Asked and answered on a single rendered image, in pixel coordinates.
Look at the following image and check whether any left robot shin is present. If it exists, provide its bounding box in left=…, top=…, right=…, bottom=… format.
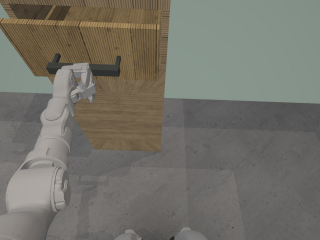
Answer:
left=125, top=229, right=137, bottom=235

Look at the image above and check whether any cabinet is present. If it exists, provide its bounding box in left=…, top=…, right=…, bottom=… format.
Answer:
left=0, top=0, right=171, bottom=152

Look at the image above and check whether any left robot hand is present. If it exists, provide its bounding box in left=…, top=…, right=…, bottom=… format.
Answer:
left=52, top=62, right=96, bottom=107

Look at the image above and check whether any robot right thigh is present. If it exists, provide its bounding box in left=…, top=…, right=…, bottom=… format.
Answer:
left=174, top=230, right=208, bottom=240

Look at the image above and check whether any robot left forearm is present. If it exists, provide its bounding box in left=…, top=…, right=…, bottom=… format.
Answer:
left=5, top=97, right=75, bottom=211

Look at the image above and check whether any left robot upper arm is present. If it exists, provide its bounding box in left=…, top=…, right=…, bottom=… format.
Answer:
left=0, top=166, right=71, bottom=240

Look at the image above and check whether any drawer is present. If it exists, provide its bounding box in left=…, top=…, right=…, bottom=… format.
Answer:
left=0, top=5, right=162, bottom=81

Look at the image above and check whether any handle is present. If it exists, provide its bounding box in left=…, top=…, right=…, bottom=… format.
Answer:
left=46, top=53, right=121, bottom=77

